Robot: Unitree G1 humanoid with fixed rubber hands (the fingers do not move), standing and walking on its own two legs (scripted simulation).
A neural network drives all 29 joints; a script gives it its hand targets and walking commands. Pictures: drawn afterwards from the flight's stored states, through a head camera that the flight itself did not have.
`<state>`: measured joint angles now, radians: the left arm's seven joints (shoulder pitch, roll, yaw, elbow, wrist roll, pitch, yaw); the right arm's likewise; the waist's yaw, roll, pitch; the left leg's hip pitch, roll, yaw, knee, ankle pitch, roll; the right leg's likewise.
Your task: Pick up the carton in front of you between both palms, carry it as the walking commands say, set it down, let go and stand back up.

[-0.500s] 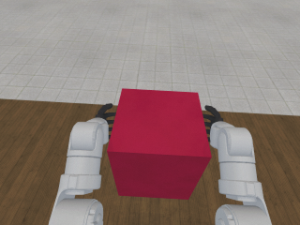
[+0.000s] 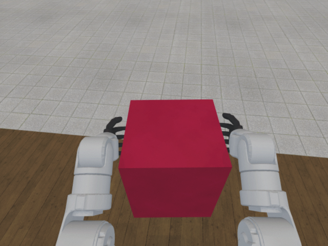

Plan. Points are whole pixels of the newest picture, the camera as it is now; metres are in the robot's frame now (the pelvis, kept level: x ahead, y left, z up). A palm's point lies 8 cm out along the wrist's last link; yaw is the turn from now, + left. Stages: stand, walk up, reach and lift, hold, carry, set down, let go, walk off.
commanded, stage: carry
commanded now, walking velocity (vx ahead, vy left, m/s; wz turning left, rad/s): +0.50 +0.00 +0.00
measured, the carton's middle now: (171, 160) +0.34 +0.01 +0.02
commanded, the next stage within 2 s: none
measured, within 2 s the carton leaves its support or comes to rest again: neither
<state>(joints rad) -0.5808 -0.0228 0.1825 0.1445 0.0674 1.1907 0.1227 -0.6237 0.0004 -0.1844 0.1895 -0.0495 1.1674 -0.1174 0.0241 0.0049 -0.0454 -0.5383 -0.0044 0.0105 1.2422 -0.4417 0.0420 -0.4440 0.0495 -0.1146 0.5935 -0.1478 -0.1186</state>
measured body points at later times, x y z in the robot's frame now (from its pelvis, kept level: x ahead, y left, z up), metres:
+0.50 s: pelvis +0.29 +0.04 -0.02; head +0.31 +0.05 +0.43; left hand +0.66 +0.18 +0.07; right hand +0.65 -0.12 +0.07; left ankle +0.35 +0.09 -0.75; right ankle +0.17 -0.07 -0.65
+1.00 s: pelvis +0.59 -0.01 -0.06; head +0.59 -0.01 +0.39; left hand +0.94 +0.14 +0.03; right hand +0.95 -0.16 +0.03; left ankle +0.44 +0.10 -0.67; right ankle +0.65 -0.06 -0.78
